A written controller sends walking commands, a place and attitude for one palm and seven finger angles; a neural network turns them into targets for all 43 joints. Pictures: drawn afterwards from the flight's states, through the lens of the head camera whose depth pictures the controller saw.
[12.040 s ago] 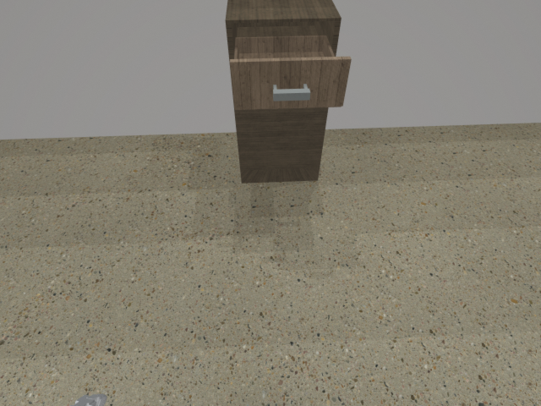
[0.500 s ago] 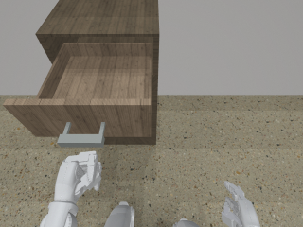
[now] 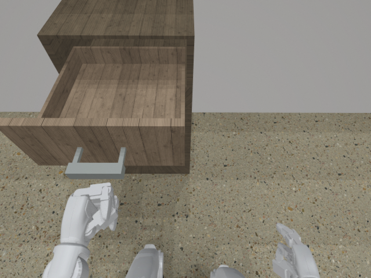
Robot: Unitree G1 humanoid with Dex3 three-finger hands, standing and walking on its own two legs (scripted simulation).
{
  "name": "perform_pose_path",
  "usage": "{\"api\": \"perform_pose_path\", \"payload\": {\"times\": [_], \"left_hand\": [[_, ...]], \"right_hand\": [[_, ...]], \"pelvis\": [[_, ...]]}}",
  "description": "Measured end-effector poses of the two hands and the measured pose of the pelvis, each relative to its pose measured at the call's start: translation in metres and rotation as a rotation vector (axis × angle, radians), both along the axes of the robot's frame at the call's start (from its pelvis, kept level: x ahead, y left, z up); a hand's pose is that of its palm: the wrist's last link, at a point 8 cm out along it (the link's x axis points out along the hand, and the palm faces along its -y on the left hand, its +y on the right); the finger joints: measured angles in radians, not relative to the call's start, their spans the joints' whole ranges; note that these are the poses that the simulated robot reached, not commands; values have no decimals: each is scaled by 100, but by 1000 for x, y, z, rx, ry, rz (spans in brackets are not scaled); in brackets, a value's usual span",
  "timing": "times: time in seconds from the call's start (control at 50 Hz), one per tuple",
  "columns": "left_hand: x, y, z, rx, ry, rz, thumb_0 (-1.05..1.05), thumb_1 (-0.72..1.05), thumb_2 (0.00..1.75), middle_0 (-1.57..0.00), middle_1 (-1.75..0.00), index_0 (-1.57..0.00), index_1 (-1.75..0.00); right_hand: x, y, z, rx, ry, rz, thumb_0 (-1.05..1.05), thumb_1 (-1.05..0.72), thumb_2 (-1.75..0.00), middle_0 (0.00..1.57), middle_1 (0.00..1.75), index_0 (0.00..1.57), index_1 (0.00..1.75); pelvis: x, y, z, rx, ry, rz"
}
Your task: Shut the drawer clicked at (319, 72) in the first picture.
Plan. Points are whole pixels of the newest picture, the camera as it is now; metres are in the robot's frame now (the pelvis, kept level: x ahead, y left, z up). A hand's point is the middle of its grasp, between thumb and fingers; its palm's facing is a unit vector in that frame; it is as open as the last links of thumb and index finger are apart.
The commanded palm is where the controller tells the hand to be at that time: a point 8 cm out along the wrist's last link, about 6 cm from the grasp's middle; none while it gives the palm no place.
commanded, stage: push the drawer shut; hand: left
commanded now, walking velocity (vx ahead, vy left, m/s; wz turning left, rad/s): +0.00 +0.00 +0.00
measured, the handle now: (98, 161) +0.35 +0.20 +0.05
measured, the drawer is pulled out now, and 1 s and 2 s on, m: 0.29 0.22 0.11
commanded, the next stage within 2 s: none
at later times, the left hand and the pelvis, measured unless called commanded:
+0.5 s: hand (116, 196) +0.27 +0.15 +0.04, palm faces -0.01 -1.00 -0.05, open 3.1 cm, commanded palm +0.27 +0.20 +0.05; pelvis -0.01 +0.01 +0.00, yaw +0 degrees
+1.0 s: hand (120, 166) +0.34 +0.16 +0.04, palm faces -0.01 -1.00 -0.05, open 3.0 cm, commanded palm +0.33 +0.20 +0.05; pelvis -0.02 +0.01 +0.00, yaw +0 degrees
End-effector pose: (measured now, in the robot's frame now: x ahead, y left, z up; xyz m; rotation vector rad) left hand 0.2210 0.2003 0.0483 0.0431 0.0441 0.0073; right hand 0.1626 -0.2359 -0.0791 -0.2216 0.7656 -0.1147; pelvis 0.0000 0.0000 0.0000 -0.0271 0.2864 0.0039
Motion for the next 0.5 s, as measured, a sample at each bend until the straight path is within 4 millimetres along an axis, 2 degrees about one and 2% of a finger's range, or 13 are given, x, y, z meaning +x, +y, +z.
{"api": "perform_pose_path", "payload": {"times": [0.18, 0.34, 0.5], "left_hand": [[0, -4, 1, -3, -7, -16, 1, 90, 90, -140, -160, -139, -160], [24, 3, -2, 6, -33, -11, 1, 90, 90, -140, -160, -140, -159], [31, 4, -2, 4, -16, -20, -1, 87, 93, -140, -160, -139, -159]], "right_hand": [[4, 3, 2, -1, -15, 5, 1, -90, -90, 20, 30, 20, 30], [1, 5, -4, -5, 9, 11, 1, -90, -90, 20, 30, 20, 30], [-12, 6, -5, -7, 52, 6, 1, -90, -90, 20, 30, 20, 30]], "pelvis": [[0, 2, -1, -2, 0, 2], [-4, 3, -4, -8, 4, 3], [-5, 5, 1, -10, -2, 6]]}}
